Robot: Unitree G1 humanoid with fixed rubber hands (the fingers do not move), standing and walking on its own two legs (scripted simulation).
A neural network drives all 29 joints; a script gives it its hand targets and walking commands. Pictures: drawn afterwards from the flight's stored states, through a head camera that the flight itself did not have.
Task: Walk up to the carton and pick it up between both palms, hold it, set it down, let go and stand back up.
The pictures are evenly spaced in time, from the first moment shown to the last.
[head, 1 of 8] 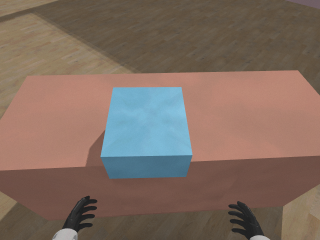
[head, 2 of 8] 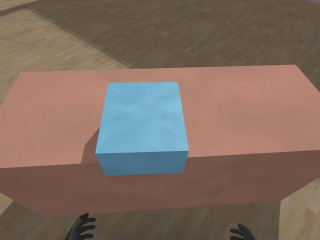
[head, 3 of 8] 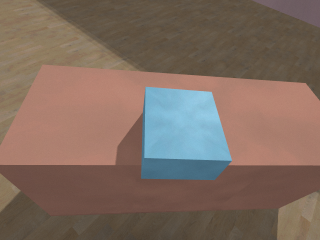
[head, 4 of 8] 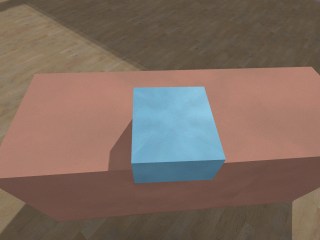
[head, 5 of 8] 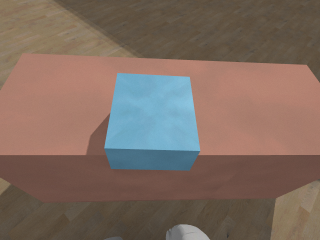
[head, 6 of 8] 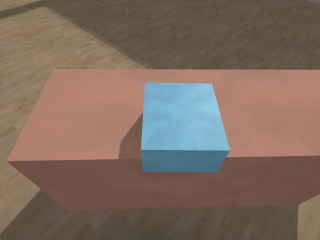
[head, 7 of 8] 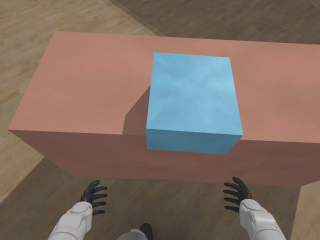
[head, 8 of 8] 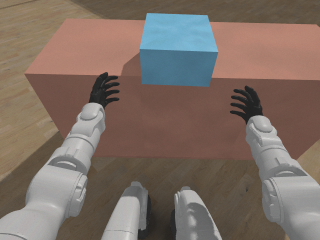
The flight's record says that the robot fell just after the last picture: yes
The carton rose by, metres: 0.00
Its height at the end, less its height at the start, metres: +0.00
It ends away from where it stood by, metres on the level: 0.00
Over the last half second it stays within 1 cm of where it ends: yes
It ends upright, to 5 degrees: yes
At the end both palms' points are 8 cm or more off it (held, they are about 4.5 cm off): yes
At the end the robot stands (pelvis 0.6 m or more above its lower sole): yes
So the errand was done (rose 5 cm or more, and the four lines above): no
